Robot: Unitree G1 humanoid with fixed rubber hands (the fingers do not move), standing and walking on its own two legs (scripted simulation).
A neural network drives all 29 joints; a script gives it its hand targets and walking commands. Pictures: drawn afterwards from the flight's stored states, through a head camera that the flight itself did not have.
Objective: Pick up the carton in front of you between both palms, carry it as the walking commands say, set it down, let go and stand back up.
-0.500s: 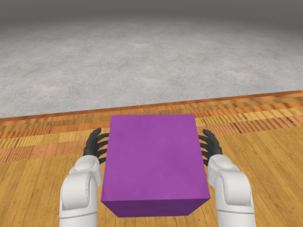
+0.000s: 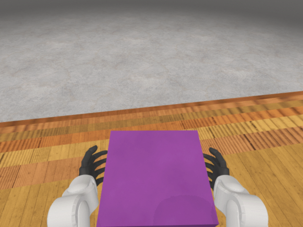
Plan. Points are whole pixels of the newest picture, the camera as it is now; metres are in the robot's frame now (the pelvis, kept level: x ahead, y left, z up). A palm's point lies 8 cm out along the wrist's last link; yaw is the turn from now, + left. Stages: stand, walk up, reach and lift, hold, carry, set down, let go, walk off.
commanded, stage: carry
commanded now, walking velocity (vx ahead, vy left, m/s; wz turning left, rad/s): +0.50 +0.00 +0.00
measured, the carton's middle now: (154, 190) +0.24 +0.00 +0.01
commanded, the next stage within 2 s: none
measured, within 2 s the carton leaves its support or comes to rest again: neither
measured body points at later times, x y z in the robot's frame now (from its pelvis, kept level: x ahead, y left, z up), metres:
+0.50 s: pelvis +0.31 -0.03 -0.01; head +0.33 -0.04 +0.44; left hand +0.59 +0.16 +0.05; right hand +0.63 -0.15 +0.04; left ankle +0.17 +0.08 -0.62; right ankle +0.37 -0.09 -0.73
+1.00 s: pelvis +0.61 +0.03 -0.01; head +0.66 +0.04 +0.44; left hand +0.97 +0.18 +0.06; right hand +0.95 -0.14 +0.06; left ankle +0.62 +0.07 -0.73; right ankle +0.57 -0.10 -0.64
